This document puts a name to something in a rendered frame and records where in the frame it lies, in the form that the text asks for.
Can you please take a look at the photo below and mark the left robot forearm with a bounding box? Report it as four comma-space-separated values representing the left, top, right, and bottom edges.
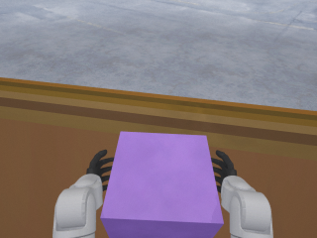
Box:
53, 174, 103, 238

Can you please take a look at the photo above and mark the carton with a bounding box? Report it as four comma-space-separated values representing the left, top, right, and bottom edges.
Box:
100, 131, 224, 238

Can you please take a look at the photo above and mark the left robot hand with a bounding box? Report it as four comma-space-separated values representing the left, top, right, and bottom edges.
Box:
86, 150, 114, 191

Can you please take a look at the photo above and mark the right robot forearm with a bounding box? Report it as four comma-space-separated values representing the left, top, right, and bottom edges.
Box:
221, 176, 273, 238

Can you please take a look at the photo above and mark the right robot hand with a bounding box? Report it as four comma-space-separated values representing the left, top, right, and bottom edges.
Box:
211, 150, 237, 193

